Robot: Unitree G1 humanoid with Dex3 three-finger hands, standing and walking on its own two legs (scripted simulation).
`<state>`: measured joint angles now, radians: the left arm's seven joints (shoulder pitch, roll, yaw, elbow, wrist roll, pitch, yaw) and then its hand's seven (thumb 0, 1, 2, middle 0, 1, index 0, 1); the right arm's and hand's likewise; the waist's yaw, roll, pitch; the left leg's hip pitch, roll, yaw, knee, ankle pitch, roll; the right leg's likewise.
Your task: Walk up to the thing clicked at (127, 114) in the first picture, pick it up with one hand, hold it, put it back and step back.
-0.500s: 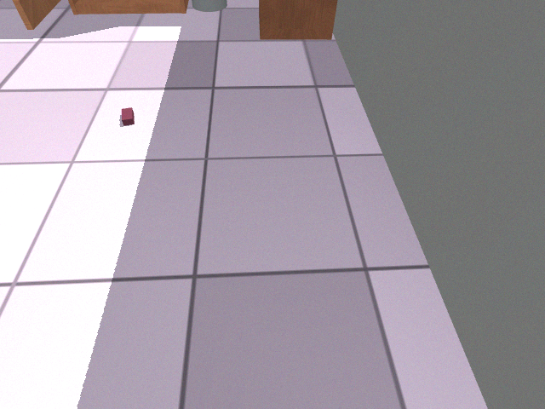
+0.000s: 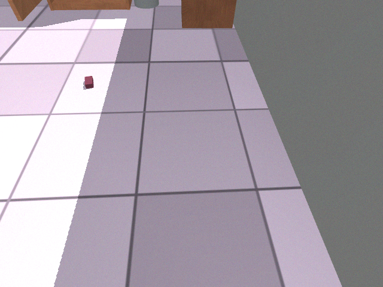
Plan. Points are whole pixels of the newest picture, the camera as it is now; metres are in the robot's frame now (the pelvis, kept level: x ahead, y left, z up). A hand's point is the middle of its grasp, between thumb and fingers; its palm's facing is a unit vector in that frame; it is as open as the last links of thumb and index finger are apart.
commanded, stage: stand
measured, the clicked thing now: (89, 82) +1.77 +0.92 -0.76
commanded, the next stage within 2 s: walk up in 0.62 s
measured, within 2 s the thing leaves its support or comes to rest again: neither
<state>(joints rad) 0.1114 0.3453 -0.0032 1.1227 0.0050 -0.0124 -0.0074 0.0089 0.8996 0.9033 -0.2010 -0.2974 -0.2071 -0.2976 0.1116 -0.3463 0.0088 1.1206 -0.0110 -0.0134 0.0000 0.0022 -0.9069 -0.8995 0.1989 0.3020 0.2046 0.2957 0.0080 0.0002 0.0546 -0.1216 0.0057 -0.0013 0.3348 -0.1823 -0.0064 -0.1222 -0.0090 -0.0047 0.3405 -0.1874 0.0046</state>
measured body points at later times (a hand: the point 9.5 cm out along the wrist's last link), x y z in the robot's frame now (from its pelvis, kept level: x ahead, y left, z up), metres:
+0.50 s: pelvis +0.00 +0.00 +0.00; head +0.02 +0.00 +0.45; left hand +0.07 +0.30 -0.13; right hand +0.08 -0.30 -0.13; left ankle +0.00 +0.12 -0.75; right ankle +0.00 -0.12 -0.75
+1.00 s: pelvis -0.02 -0.06 -0.01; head +0.03 -0.06 +0.44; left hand +0.00 +0.28 -0.11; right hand +0.16 -0.35 -0.13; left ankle -0.04 +0.08 -0.68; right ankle +0.00 -0.14 -0.75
